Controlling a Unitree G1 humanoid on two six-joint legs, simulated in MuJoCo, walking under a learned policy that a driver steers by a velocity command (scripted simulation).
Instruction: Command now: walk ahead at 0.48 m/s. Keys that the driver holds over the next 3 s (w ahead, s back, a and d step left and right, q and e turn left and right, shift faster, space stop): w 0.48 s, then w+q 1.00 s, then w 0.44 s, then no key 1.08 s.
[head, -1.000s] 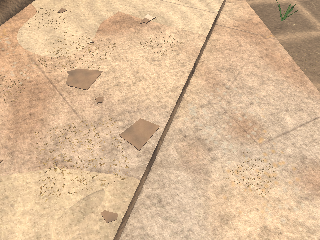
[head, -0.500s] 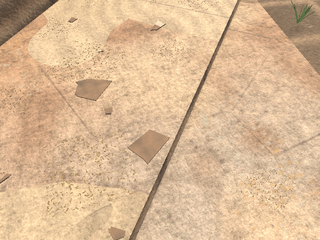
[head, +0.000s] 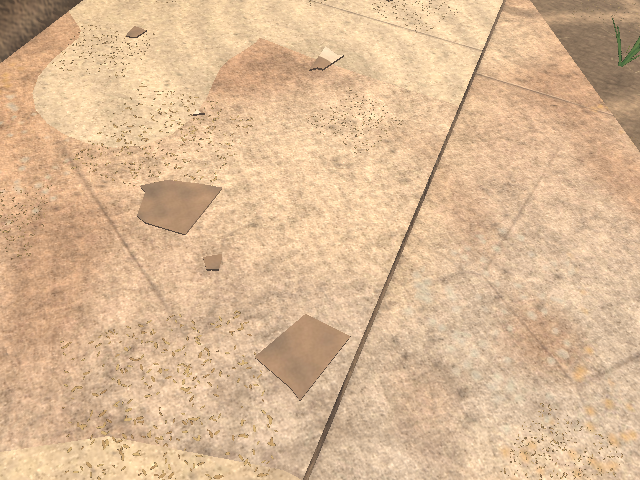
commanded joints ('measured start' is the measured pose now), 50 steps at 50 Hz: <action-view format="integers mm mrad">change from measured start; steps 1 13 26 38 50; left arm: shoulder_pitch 77 -302 -29 164 144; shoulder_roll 44 13 83 12 179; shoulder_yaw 8 -12 29 -27 11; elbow -40 -181 -96 38 -49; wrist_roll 16 -5 2 11 -29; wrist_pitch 17 39 5 -45 -7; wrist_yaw -14 -29 -5 24 51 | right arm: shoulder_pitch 62 312 217 -91 120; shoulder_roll -72 -85 -30 66 -36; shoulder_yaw -11 -11 -15 29 17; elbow -12 41 -17 -194 -169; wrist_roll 5 7 22 3 13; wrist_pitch -24 -36 -23 52 51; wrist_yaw -6 -21 -25 -27 -2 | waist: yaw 14 -77 9 -59 -199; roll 108 109 13 22 -132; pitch -43 51 -86 53 -224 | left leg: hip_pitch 84 275 -327 -794 61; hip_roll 268 242 78 66 -87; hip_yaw -325 -155 -120 -111 25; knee -351 -397 972 1262 264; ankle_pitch -41 179 -155 -90 -240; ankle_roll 125 120 20 39 203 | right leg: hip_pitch -126 -308 348 220 350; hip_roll -72 -80 -293 -227 -259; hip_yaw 34 -82 286 -50 -261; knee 17 -498 -996 -1043 -324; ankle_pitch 71 300 58 217 1442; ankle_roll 1 62 -134 -24 -5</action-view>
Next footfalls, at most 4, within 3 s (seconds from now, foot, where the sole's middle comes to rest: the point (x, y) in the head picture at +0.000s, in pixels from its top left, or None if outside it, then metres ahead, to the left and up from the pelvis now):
0.42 right None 0.38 -0.14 -0.77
0.98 left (325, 365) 0.68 0.02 -0.68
1.46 right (341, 233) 1.05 -0.01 -0.68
1.86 left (187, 211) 1.10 0.38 -0.68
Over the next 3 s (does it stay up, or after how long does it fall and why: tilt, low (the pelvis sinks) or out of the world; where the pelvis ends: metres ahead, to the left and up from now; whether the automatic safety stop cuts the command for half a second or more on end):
stays up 1.19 0.30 0.09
